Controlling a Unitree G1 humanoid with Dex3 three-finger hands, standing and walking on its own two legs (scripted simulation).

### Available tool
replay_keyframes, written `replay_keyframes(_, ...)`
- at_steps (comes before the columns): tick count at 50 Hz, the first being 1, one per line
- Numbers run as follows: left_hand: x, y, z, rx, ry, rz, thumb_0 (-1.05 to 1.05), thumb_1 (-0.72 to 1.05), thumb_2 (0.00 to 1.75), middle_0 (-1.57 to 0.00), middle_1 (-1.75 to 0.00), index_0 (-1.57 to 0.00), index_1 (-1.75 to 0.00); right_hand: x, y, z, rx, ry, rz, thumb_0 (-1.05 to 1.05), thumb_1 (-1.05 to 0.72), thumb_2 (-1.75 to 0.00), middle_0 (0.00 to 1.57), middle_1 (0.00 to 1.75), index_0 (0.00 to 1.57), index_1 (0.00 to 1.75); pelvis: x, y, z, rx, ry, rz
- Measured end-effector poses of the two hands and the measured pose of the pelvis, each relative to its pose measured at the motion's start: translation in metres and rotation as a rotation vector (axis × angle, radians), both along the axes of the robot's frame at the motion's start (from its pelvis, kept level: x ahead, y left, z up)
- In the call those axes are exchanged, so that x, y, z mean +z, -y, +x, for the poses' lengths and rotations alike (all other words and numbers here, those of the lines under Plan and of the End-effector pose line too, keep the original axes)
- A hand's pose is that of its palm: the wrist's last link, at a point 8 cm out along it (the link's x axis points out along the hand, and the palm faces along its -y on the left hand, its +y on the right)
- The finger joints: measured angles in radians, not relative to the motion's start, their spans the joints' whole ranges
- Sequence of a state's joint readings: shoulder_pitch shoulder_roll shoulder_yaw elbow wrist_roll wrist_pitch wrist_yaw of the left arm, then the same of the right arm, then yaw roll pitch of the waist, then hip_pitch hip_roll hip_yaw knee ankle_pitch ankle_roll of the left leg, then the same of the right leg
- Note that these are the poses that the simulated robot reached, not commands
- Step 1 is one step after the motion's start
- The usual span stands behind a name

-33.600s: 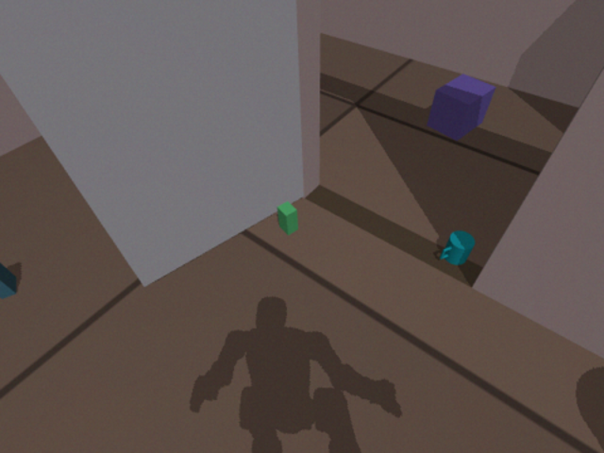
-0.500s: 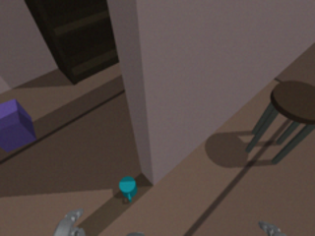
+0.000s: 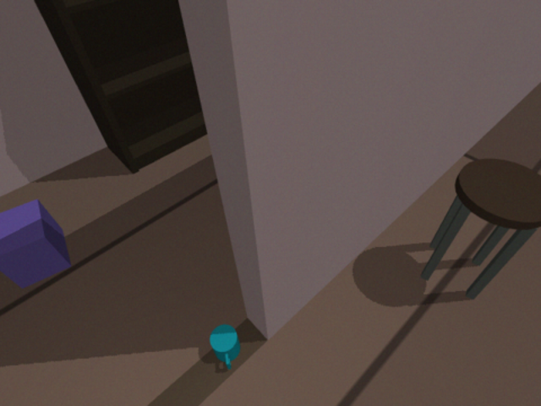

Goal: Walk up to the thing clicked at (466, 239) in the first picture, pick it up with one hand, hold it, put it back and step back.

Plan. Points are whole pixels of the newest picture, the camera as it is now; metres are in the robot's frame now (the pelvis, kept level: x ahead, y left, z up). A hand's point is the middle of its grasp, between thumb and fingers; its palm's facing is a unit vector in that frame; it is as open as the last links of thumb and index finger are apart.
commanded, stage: stand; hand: left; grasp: from above
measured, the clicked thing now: (226, 348) +0.44 +0.24 -0.72
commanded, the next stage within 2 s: step back in 1.78 s
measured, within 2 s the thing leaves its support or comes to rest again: neither
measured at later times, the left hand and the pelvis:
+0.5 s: hand out of the picture +0.07 +0.23 -0.16, palm faces +0.01 -0.94 -0.33, open 7.4 cm; pelvis +0.00 -0.01 +0.01, yaw +0 degrees
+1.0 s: hand out of the picture +0.08 +0.24 -0.15, palm faces -0.01 -0.94 -0.34, open 7.4 cm; pelvis +0.01 -0.01 +0.01, yaw -1 degrees
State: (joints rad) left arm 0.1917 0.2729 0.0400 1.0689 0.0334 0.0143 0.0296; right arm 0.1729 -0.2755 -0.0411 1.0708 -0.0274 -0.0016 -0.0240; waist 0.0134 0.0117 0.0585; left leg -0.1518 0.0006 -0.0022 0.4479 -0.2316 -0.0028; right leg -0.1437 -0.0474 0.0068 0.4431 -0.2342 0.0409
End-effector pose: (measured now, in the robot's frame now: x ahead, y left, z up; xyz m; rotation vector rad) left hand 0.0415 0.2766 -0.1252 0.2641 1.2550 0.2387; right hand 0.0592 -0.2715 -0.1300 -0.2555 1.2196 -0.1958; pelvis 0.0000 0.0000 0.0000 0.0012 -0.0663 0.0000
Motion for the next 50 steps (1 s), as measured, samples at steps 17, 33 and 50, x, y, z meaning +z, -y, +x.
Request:
replay_keyframes(17,0.006,0.0,0.005,-0.008,-0.028,0.015,0.01,0.9,0.9,-0.2,-0.3,-0.2,-0.3,0.003,0.02,-0.008,-0.019,-0.045,-0.015,0.0,-0.91,-0.9,0.21,0.29,0.2,0.3,0.005,0.008,0.002,-0.003,-0.006,-0.001)
replay_keyframes(33,0.008,0.002,0.03,-0.034,0.008,0.005,0.01,0.9,0.9,-0.2,-0.3,-0.2,-0.3,0.008,0.024,0.004,-0.014,-0.021,-0.024,0.0,-0.91,-0.9,0.21,0.29,0.2,0.3,0.006,0.009,0.005,-0.012,-0.008,-0.001)
replay_keyframes(50,0.01,-0.003,0.034,-0.043,-0.013,0.018,0.01,0.9,0.9,-0.2,-0.3,-0.2,-0.3,0.007,0.027,0.003,-0.019,-0.048,-0.021,0.0,-0.91,-0.9,0.21,0.29,0.2,0.3,0.007,0.01,0.011,-0.016,-0.022,0.0)
